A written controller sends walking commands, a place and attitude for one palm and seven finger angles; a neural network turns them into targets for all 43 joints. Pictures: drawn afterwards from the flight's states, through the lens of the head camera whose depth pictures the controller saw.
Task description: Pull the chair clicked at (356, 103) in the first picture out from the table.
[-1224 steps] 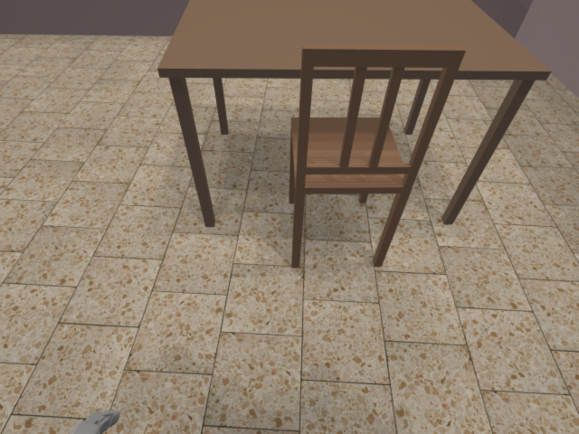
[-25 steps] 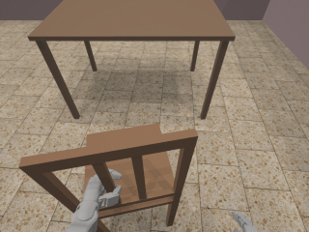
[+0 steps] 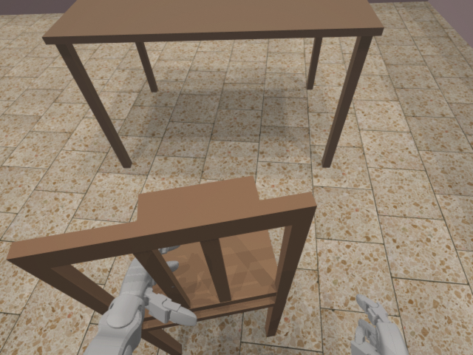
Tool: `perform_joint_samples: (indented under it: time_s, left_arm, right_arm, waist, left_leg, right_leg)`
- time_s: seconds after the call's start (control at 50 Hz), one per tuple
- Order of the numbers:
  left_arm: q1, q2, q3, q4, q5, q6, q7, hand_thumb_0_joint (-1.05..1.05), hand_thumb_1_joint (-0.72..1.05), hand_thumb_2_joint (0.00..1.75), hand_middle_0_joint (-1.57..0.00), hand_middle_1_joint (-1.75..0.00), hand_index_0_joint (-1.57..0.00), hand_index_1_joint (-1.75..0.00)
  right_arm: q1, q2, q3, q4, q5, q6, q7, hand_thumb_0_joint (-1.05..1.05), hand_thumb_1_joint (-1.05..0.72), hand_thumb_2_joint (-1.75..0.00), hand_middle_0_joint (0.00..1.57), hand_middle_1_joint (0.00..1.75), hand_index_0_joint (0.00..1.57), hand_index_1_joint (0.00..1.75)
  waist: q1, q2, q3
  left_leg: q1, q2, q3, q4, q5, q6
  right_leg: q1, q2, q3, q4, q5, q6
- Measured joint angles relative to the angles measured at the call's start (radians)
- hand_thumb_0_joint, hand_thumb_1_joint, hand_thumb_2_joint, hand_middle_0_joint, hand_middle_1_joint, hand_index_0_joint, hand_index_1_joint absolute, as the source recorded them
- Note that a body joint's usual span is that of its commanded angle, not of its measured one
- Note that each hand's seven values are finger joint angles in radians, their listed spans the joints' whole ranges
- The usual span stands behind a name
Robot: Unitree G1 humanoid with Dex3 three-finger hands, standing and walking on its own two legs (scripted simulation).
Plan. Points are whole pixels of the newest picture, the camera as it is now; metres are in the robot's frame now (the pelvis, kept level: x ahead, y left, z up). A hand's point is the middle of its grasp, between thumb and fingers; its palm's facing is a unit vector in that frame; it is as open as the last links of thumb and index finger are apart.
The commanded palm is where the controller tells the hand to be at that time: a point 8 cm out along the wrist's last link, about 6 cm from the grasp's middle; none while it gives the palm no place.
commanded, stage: open the thumb and straighten the fingers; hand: left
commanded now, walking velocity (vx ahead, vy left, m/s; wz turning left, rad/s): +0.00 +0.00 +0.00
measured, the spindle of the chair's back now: (168, 282) +0.25 +0.14 -0.04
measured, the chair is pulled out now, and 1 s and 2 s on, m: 0.64 0.64 0.64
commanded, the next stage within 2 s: draw the fingers out of the gap in 0.18 s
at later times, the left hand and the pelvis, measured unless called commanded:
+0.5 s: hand (149, 311) +0.21 +0.16 -0.05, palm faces -0.01 -0.98 -0.19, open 17.4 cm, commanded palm +0.19 +0.21 -0.03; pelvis +0.01 +0.00 -0.01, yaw +1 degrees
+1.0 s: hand out of the picture +0.14 +0.16 -0.05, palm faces -0.01 -0.99 -0.16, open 17.5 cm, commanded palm +0.11 +0.21 -0.03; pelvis -0.01 +0.01 -0.02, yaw +2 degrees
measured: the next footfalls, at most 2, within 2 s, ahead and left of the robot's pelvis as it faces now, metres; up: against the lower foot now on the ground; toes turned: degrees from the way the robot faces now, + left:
none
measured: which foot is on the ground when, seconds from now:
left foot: down 0.00-1.00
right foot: down 0.00-1.00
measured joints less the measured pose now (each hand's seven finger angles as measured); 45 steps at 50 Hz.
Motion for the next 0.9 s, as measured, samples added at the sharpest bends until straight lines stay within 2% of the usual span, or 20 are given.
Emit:
perform_joint_samples:
  time_s: [0.14,0.28,0.38,0.48,0.58,0.7,0.9]
  left_arm:
    - [0.038,0.034,0.038,-0.046,0.006,0.043,-0.011,-0.01,-0.53,0.21,-0.10,-0.29,-0.10,-0.29]
    - [0.111,0.039,0.012,-0.150,-0.008,0.047,-0.019,-0.01,-0.54,0.21,-0.03,-0.08,-0.03,-0.08]
    - [0.144,0.041,0.038,-0.159,-0.003,0.061,-0.027,-0.01,-0.54,0.21,-0.01,-0.03,-0.01,-0.03]
    - [0.238,0.066,0.057,-0.227,-0.008,0.067,-0.031,-0.01,-0.54,0.21,-0.01,-0.01,-0.01,-0.01]
    - [0.319,0.073,0.045,-0.287,-0.018,0.051,-0.043,-0.01,-0.54,0.21,0.00,-0.01,-0.01,0.00]
    - [0.372,0.058,0.003,-0.336,-0.006,0.047,-0.044,-0.01,-0.54,0.21,0.00,0.00,0.00,0.00]
    - [0.443,0.058,-0.005,-0.419,0.012,0.067,-0.021,-0.01,-0.54,0.21,0.00,0.00,-0.01,0.00]
  right_arm:
    - [0.010,-0.005,0.001,-0.029,-0.003,0.006,-0.005,0.02,-0.90,-0.90,0.20,0.30,0.21,0.30]
    - [0.026,-0.022,-0.012,-0.034,-0.003,-0.018,-0.015,0.02,-0.90,-0.90,0.20,0.30,0.21,0.30]
    - [0.026,-0.012,-0.011,-0.037,-0.004,-0.003,-0.018,0.02,-0.90,-0.90,0.20,0.30,0.21,0.30]
    - [0.031,-0.001,-0.014,-0.055,0.000,-0.008,-0.022,0.02,-0.90,-0.90,0.20,0.30,0.21,0.30]
    - [0.031,0.000,-0.014,-0.055,0.000,-0.031,-0.032,0.02,-0.90,-0.90,0.20,0.30,0.21,0.30]
    - [0.022,0.005,-0.009,-0.062,-0.001,-0.055,-0.039,0.02,-0.90,-0.90,0.20,0.30,0.21,0.30]
    - [0.020,0.029,-0.001,-0.083,0.002,-0.049,-0.046,0.02,-0.90,-0.90,0.20,0.30,0.21,0.30]
  waist:
    - [-0.006,-0.009,-0.008]
    - [-0.010,0.004,-0.020]
    - [-0.011,-0.012,-0.032]
    - [-0.014,-0.010,-0.036]
    - [-0.009,0.001,-0.041]
    - [-0.003,0.001,-0.043]
    - [0.002,-0.001,-0.056]
  left_leg:
    - [-0.030,0.006,-0.012,0.042,-0.030,-0.006]
    - [-0.047,0.005,-0.024,0.064,-0.044,-0.005]
    - [-0.058,0.005,-0.020,0.077,-0.051,-0.006]
    - [-0.063,0.009,-0.026,0.092,-0.057,-0.006]
    - [-0.075,0.005,-0.036,0.114,-0.062,-0.002]
    - [-0.101,-0.003,-0.043,0.148,-0.066,0.002]
    - [-0.127,-0.005,-0.043,0.183,-0.073,0.005]
  right_leg:
    - [-0.024,0.005,-0.012,0.036,-0.030,-0.005]
    - [-0.031,0.003,-0.024,0.046,-0.042,-0.004]
    - [-0.046,0.003,-0.019,0.065,-0.050,-0.005]
    - [-0.045,0.007,-0.025,0.069,-0.051,-0.006]
    - [-0.047,0.002,-0.035,0.078,-0.053,-0.002]
    - [-0.065,-0.006,-0.041,0.104,-0.057,0.002]
    - [-0.088,-0.008,-0.040,0.134,-0.061,0.003]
